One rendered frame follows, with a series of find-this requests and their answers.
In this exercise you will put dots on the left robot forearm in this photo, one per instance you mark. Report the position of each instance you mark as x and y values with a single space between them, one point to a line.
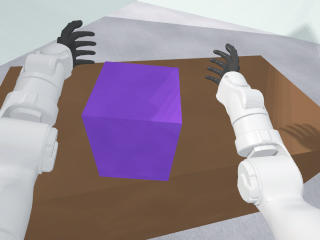
39 85

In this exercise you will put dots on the carton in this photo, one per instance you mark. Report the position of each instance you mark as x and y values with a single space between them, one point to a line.
133 120

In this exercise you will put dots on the robot right upper arm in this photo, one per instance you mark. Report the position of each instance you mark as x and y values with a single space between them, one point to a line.
273 184

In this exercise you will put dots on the robot left upper arm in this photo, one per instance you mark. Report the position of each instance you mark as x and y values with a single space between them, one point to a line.
27 149

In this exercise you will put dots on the right robot forearm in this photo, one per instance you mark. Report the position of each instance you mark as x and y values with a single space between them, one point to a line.
255 136

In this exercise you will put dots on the robot left hand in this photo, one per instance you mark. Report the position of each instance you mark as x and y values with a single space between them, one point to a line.
68 38

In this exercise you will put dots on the robot right hand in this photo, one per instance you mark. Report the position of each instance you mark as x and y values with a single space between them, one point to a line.
232 64

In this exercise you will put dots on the pedestal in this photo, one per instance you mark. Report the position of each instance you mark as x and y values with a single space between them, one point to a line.
73 202

